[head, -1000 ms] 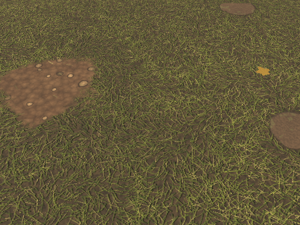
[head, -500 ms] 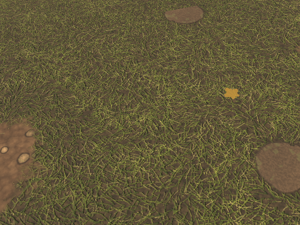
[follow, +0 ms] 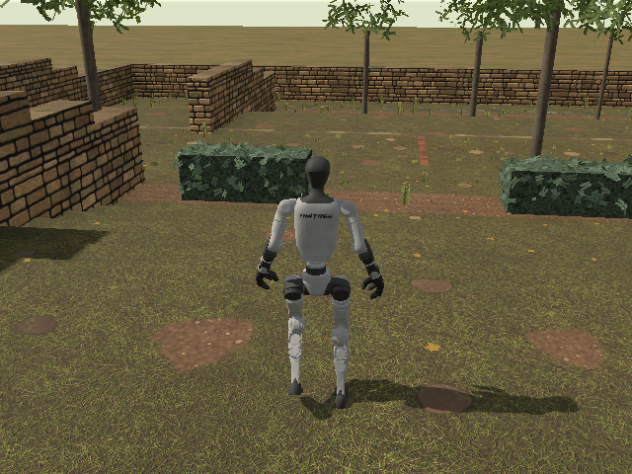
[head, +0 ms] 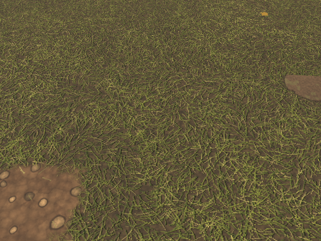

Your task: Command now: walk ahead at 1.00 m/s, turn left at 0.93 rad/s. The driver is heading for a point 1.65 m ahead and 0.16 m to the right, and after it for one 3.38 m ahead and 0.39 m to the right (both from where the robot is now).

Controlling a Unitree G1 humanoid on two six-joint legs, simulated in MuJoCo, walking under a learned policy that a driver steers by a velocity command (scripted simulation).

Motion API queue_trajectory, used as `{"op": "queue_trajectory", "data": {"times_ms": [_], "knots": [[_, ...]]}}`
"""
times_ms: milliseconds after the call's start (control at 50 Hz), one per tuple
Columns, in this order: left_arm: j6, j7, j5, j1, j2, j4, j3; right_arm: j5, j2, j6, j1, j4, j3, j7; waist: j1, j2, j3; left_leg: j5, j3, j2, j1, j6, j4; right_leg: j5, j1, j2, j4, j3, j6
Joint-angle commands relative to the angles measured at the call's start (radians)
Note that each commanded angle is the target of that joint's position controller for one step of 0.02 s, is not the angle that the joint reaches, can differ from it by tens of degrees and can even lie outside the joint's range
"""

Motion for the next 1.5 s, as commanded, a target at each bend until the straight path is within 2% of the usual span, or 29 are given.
{"op": "queue_trajectory", "data": {"times_ms": [20,180,220,260,280,300,320,360,500,620,680,720,740,760,780,820,880,940,1060,1120,1160,1180,1200,1220,1280,1360,1420,1460,1500], "knots": [[-0.03,-0.013,-0.028,0.134,0.028,0.029,0.012,-0.015,0.058,0.021,-0.104,-0.144,0.03,0.029,0.025,-0.15,0.021,0.031,-0.051,0.114,-0.331,-0.006,0.008,0.209,0.227,-0.278,-0.258,0.224,-0.109],[-0.045,-0.017,-0.023,0.191,0.151,0.106,0.022,-0.02,0.04,0.0,-0.309,-0.232,0.072,0.062,-0.01,-0.096,0.133,0.319,0.123,-0.027,0.048,0.054,-0.55,0.828,0.104,-0.207,-0.411,-0.1,-0.104],[-0.018,-0.002,-0.027,0.216,0.235,0.125,0.034,-0.036,-0.03,-0.009,-0.192,-0.187,0.05,0.041,-0.093,-0.135,0.033,0.168,0.143,-0.105,0.225,0.075,-0.6,1.229,0.216,-0.234,-0.164,-0.097,-0.125],[0.007,0.006,-0.032,0.187,0.253,0.13,0.032,-0.052,-0.111,-0.014,0.169,-0.069,0.011,0.003,-0.277,-0.145,-0.149,0.134,0.036,-0.043,0.667,0.112,-0.712,1.088,0.068,-0.195,0.367,-0.064,-0.124],[0.01,-0.011,-0.016,0.26,0.094,0.103,0.005,-0.062,-0.206,-0.019,0.193,-0.05,-0.008,-0.018,-0.168,0.08,-0.257,0.0,-0.26,0.249,0.883,0.092,-0.677,-0.082,-0.175,-0.052,0.788,-0.015,-0.119],[0.005,-0.008,-0.081,0.343,0.081,0.056,0.001,-0.06,-0.248,-0.023,0.178,-0.093,-0.02,-0.026,-0.118,0.169,-0.466,-0.073,-0.751,0.474,1.03,0.163,-0.847,-0.239,-0.41,0.055,1.08,0.181,-0.116],[0.004,0.0,-0.072,0.175,0.161,0.037,0.021,-0.04,-0.179,-0.026,0.14,-0.077,-0.019,-0.03,-0.145,-0.02,-0.307,-0.059,-0.622,0.398,0.877,0.128,-0.922,-0.083,-0.49,-0.009,1.055,0.203,-0.121],[0.012,-0.014,-0.058,0.147,0.096,0.055,0.01,-0.036,-0.078,-0.056,0.039,-0.039,0.006,-0.025,-0.043,-0.063,-0.032,0.111,-0.372,0.319,0.554,0.099,-0.991,0.004,-0.454,-0.08,0.908,0.174,-0.108],[0.084,-0.067,-0.035,-0.014,-0.003,0.016,0.006,0.006,0.035,-0.116,0.044,0.035,0.034,-0.02,0.034,-0.001,0.127,0.38,0.105,0.182,0.363,-0.01,-1.176,0.185,-0.493,-0.129,0.694,0.104,-0.089],[0.072,-0.099,-0.036,-0.152,0.013,-0.045,-0.008,0.011,-0.038,-0.119,0.077,0.057,0.03,-0.053,0.051,-0.006,0.113,1.034,0.304,0.169,0.489,-0.074,-1.136,0.406,-0.298,0.007,0.277,-0.098,-0.168],[0.083,-0.083,-0.041,0.144,0.111,0.029,0.027,-0.008,-0.144,-0.071,0.015,0.025,0.0,-0.082,0.223,0.077,-0.066,1.473,0.287,0.227,0.569,-0.085,-0.731,0.226,0.008,0.112,0.284,-0.108,-0.214],[0.088,-0.046,-0.045,0.449,0.203,0.123,0.085,-0.017,-0.135,-0.041,-0.067,0.004,-0.006,-0.064,0.352,-0.029,-0.155,0.916,0.26,0.145,0.346,-0.065,-0.059,0.086,0.366,0.101,0.172,0.032,-0.293],[0.098,-0.032,-0.057,0.339,0.253,0.128,0.098,-0.035,0.04,-0.059,-0.086,-0.04,0.042,-0.041,0.213,-0.307,-0.017,-0.137,0.205,-0.049,-0.03,-0.088,0.33,0.239,0.403,-0.002,0.197,0.258,-0.331],[0.104,-0.031,-0.03,0.264,0.338,0.074,0.113,-0.007,0.045,-0.083,0.012,-0.157,0.058,-0.035,0.098,-0.356,-0.226,-0.212,-0.014,-0.084,-0.322,-0.111,0.482,0.023,0.627,-0.172,-0.033,0.79,-0.537],[0.102,-0.026,-0.026,0.228,0.279,0.039,0.109,-0.023,-0.007,-0.11,-0.043,-0.158,0.064,-0.037,0.118,-0.147,-0.186,-0.136,-0.093,-0.021,-0.389,-0.093,0.402,-0.215,0.576,-0.231,-0.233,0.953,-0.507],[0.084,-0.016,-0.032,0.183,0.181,0.064,0.084,-0.034,-0.029,-0.111,-0.105,-0.151,0.064,-0.039,0.031,0.057,0.024,-0.043,-0.093,0.062,-0.3,-0.104,0.187,-0.128,0.25,-0.168,-0.267,0.797,-0.409],[0.038,-0.009,-0.047,0.144,0.151,0.049,0.064,-0.059,-0.001,-0.043,-0.101,-0.156,0.08,-0.034,-0.035,0.057,0.077,-0.051,-0.068,0.127,-0.146,-0.159,-0.009,0.044,-0.04,-0.044,-0.284,0.582,-0.372],[0.016,-0.01,-0.051,0.173,0.158,0.043,0.065,-0.043,0.028,-0.033,-0.259,-0.223,0.098,-0.019,0.013,0.012,0.114,0.16,0.008,0.13,-0.108,-0.171,-0.311,0.253,-0.108,0.033,-0.317,0.446,-0.334],[-0.006,-0.019,-0.047,0.321,0.14,0.102,0.053,0.002,0.052,-0.043,-0.402,-0.235,0.106,-0.008,0.156,-0.088,0.069,0.505,0.124,0.047,-0.052,-0.041,-0.709,0.731,0.251,-0.012,-0.339,0.281,-0.181],[-0.003,0.006,-0.025,0.28,0.214,0.102,0.063,0.0,-0.04,-0.053,-0.336,-0.215,0.069,-0.008,0.076,-0.124,0.02,0.329,0.146,-0.05,0.005,0.014,-0.786,1.159,0.439,-0.077,-0.207,0.207,-0.123],[0.019,0.025,0.015,0.213,0.242,0.095,0.071,0.022,-0.105,-0.048,-0.019,-0.111,0.035,-0.017,-0.08,-0.168,-0.123,0.225,0.126,-0.105,0.243,0.047,-0.765,1.335,0.473,-0.117,0.118,0.152,-0.1],[0.033,0.034,0.022,0.12,0.24,0.068,0.072,0.023,-0.124,-0.04,0.24,-0.037,0.017,-0.026,-0.221,-0.149,-0.209,0.171,0.053,-0.044,0.497,0.087,-0.751,1.22,0.315,-0.1,0.457,0.098,-0.087],[0.028,0.023,-0.001,0.117,0.146,0.016,0.049,0.01,-0.199,-0.029,0.356,-0.008,-0.014,-0.033,-0.216,0.051,-0.278,-0.103,-0.287,0.12,0.775,0.184,-0.71,0.623,-0.061,0.035,0.907,0.061,-0.048],[0.006,-0.008,-0.029,0.221,0.091,-0.01,0.027,0.013,-0.202,-0.019,0.274,-0.005,-0.021,-0.017,-0.075,0.281,-0.329,-0.125,-0.892,0.294,0.951,0.335,-0.93,-0.2,-0.433,0.198,1.107,0.143,-0.007],[-0.024,-0.004,-0.001,-0.004,0.128,-0.062,0.001,0.018,-0.079,-0.025,0.14,-0.015,-0.009,-0.015,-0.046,-0.133,-0.056,-0.003,-0.634,0.214,0.565,0.261,-1.009,-0.02,-0.462,0.014,0.912,0.226,-0.051],[0.039,-0.008,0.023,-0.066,0.123,-0.13,-0.021,0.029,-0.088,-0.052,0.119,0.007,0.002,-0.013,0.052,-0.069,0.093,0.103,-0.44,0.066,0.178,0.217,-1.107,-0.068,-0.302,-0.048,0.483,0.18,0.008],[0.044,-0.036,0.015,-0.182,0.04,-0.193,-0.057,0.021,-0.129,-0.052,0.102,0.004,-0.018,-0.01,0.021,0.016,0.079,0.368,-0.367,0.007,0.009,0.178,-1.146,0.202,-0.069,0.012,0.34,0.062,0.029],[0.038,-0.045,0.004,-0.101,0.09,-0.136,-0.028,0.027,-0.116,-0.055,0.153,-0.004,-0.017,-0.004,0.008,0.016,-0.016,0.582,-0.344,0.019,0.142,0.16,-1.02,0.418,-0.096,-0.015,0.465,0.1,0.0],[0.013,-0.039,0.004,-0.314,0.174,-0.2,0.007,0.018,-0.123,-0.046,0.372,0.068,-0.026,-0.027,-0.132,-0.041,0.015,0.519,-0.494,0.087,0.64,0.196,-0.883,0.343,-0.634,-0.043,0.375,0.216,-0.029]]}}
Velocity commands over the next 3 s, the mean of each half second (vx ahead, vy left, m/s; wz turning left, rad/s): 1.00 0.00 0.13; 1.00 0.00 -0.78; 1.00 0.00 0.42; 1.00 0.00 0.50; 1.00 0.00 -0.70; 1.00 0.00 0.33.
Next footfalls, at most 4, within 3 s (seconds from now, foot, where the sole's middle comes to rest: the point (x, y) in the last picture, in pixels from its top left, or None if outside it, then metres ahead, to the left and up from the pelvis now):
0.26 left None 0.42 0.12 -0.77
0.72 right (173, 161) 0.86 -0.02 -0.77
1.18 left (178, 92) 1.33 -0.07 -0.77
1.74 right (217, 65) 1.76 -0.38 -0.95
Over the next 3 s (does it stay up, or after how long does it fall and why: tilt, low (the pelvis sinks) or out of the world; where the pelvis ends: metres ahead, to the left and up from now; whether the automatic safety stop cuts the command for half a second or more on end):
stays up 2.73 -0.44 -0.39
